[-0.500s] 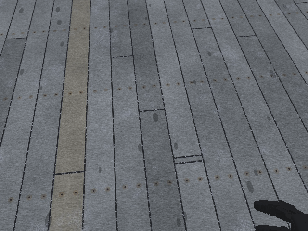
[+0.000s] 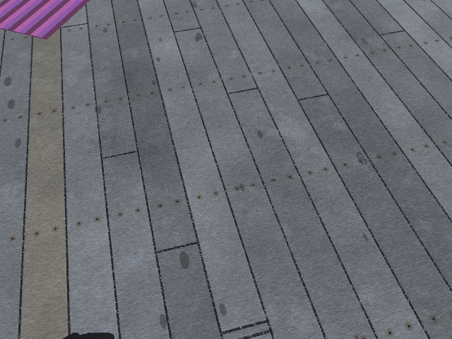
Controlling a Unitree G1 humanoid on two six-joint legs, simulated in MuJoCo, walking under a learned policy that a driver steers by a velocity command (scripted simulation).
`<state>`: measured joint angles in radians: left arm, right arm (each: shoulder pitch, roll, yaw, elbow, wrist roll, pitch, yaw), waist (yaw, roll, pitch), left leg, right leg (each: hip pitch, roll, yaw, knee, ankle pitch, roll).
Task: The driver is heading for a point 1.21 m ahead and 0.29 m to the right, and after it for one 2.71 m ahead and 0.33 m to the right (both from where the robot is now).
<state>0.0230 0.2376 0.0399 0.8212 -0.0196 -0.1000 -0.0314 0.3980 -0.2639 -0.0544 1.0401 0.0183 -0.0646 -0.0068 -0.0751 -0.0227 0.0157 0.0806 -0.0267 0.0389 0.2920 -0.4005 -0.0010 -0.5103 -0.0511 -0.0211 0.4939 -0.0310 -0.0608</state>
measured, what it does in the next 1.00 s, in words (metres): walks ahead: left foot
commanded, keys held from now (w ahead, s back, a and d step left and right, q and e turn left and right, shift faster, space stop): w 0.62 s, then w+e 0.38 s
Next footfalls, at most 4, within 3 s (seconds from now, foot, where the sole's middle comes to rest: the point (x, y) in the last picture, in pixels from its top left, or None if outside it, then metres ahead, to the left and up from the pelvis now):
0.56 left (186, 333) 0.50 0.12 -0.76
1.14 right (260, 239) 0.78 -0.13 -0.76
1.62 left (226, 162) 1.12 -0.04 -0.76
2.12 right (326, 149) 1.15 -0.43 -0.76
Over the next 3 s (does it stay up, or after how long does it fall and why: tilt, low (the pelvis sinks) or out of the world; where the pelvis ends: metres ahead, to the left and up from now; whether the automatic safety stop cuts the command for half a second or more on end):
stays up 1.53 -0.43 0.02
